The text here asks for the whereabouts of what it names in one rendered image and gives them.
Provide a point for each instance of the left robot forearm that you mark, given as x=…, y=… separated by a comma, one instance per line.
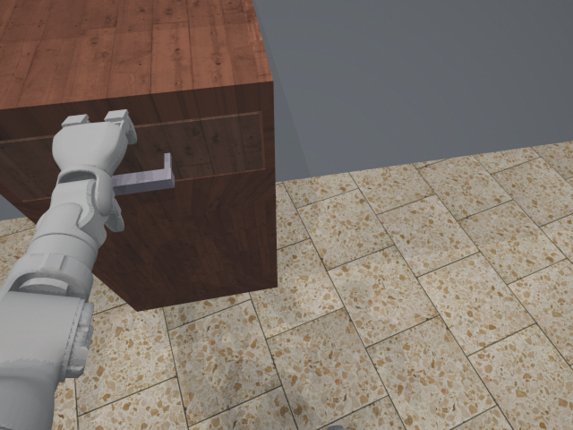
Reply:
x=61, y=254

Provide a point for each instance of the left robot upper arm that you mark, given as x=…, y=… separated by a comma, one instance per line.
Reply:
x=43, y=340

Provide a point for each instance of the handle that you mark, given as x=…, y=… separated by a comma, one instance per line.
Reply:
x=145, y=181

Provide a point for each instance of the robot left hand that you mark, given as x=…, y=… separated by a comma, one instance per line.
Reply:
x=101, y=145

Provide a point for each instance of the drawer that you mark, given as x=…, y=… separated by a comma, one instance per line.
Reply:
x=199, y=147

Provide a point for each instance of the cabinet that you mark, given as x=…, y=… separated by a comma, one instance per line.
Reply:
x=162, y=60

